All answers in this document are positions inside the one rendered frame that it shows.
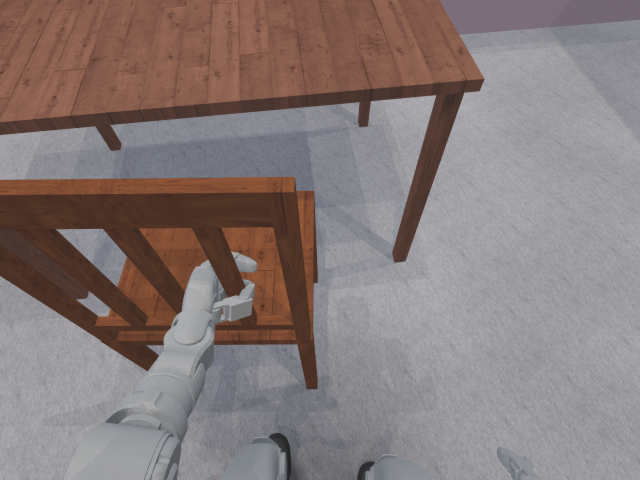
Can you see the left robot shin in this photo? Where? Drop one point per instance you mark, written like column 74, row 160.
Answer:
column 264, row 440

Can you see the robot right hand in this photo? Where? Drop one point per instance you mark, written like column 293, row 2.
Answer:
column 520, row 468

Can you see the chair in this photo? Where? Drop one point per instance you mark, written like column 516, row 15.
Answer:
column 167, row 227

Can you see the robot shin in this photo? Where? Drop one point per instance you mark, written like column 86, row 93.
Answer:
column 264, row 440
column 385, row 456

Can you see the table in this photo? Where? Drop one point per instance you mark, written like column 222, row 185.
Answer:
column 82, row 63

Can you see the robot left forearm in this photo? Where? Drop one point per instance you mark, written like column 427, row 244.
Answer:
column 167, row 394

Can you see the right robot shin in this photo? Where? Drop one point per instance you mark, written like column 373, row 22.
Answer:
column 385, row 456

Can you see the robot left upper arm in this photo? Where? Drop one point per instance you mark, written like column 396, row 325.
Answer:
column 121, row 452

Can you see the robot left hand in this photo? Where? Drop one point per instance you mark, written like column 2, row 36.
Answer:
column 204, row 289

